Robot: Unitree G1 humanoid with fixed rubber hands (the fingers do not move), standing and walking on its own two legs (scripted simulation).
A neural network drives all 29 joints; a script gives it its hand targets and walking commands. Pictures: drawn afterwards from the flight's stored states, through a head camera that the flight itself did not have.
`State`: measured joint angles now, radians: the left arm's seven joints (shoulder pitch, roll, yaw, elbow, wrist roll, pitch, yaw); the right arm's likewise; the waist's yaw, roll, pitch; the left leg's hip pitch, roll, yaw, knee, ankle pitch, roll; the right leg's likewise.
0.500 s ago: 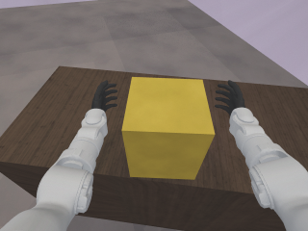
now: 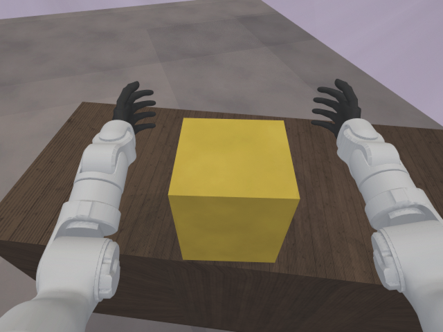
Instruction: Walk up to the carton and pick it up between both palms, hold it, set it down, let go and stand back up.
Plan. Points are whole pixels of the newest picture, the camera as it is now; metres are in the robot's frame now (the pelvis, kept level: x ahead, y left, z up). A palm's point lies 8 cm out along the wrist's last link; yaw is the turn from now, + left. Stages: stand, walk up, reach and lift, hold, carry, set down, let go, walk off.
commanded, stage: set down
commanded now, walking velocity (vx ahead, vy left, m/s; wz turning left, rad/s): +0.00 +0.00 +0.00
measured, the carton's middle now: (231, 193) +0.40 +0.03 +0.01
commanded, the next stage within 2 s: none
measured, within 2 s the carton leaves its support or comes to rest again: neither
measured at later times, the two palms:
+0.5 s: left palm (122, 163) +0.35 +0.22 +0.14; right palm (362, 173) +0.36 -0.19 +0.13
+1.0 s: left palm (113, 210) +0.29 +0.23 +0.08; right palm (353, 211) +0.32 -0.19 +0.08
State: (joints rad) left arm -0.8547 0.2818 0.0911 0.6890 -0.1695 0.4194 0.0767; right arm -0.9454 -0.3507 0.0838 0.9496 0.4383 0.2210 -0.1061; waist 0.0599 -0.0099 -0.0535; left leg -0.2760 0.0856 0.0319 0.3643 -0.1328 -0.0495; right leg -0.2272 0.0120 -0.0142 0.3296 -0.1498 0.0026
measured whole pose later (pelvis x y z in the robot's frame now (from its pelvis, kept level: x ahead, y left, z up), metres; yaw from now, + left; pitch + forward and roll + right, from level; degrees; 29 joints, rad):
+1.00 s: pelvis +0.01 +0.01 +0.00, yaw +0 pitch -5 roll +0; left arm -0.14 0.16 0.12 0.06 -0.08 0.45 0.04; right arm -0.20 -0.26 0.00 0.32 0.29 0.17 -0.07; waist 0.04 -0.02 0.03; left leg -0.09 0.05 0.05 0.32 -0.14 -0.03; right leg -0.07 -0.02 0.00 0.33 -0.18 0.02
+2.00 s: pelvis +0.02 +0.02 +0.00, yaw -2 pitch -4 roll +0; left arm 0.28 0.15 -0.03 0.33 -0.09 -0.15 0.07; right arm 0.31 -0.19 0.02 0.38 0.17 -0.27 0.03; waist 0.06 -0.01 0.05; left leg -0.07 0.05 0.08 0.32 -0.17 -0.02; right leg -0.05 -0.02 0.03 0.31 -0.19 0.01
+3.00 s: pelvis +0.02 +0.02 +0.00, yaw -1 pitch -7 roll +0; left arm 0.16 0.19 0.02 0.50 0.04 0.19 -0.01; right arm 0.13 -0.16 0.00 0.62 -0.01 -0.18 0.02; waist 0.01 -0.03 0.10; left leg -0.04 0.05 0.07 0.33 -0.18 -0.03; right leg -0.01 -0.02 0.02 0.33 -0.20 0.02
